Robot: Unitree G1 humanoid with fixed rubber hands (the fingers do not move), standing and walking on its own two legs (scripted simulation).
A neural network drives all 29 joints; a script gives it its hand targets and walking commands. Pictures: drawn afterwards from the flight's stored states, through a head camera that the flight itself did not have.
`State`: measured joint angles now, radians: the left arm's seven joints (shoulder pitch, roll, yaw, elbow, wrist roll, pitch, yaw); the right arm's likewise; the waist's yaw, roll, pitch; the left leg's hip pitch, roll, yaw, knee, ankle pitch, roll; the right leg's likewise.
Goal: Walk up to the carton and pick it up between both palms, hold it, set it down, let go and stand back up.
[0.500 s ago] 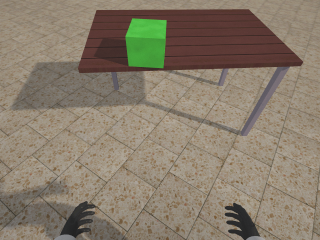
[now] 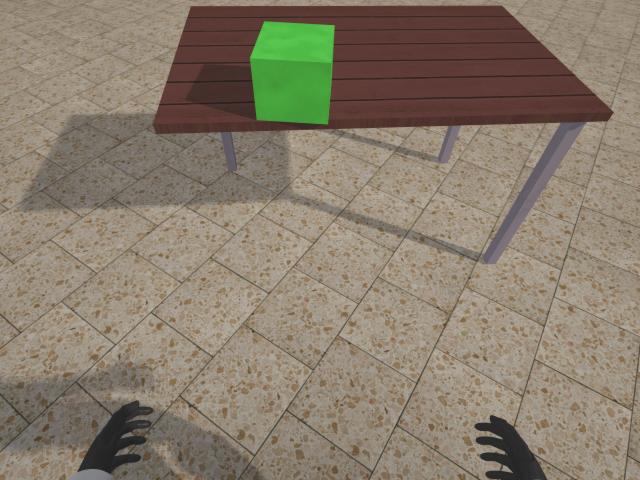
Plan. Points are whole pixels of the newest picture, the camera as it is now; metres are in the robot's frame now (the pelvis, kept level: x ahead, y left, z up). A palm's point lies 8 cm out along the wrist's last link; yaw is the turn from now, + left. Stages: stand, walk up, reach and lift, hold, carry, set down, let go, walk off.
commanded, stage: stand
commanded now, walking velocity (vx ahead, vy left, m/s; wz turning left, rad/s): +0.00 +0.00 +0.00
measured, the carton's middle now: (295, 72) +0.98 +0.07 +0.02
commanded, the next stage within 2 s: walk up in 0.50 s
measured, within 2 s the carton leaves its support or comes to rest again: neither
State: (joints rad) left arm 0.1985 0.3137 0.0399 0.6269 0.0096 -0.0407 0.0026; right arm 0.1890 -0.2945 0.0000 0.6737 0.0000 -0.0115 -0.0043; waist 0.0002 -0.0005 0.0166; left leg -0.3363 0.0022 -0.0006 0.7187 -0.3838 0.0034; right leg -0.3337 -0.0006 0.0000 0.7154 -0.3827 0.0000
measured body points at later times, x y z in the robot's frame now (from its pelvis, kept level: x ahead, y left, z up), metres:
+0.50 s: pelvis +0.00 +0.00 +0.00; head +0.00 +0.00 +0.45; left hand +0.15 +0.28 -0.09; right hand +0.14 -0.27 -0.10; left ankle +0.00 +0.12 -0.72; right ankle +0.00 -0.12 -0.72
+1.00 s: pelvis +0.05 -0.04 +0.00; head +0.05 -0.06 +0.45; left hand +0.16 +0.29 -0.06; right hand +0.11 -0.34 -0.12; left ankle +0.01 +0.12 -0.67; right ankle +0.04 -0.13 -0.72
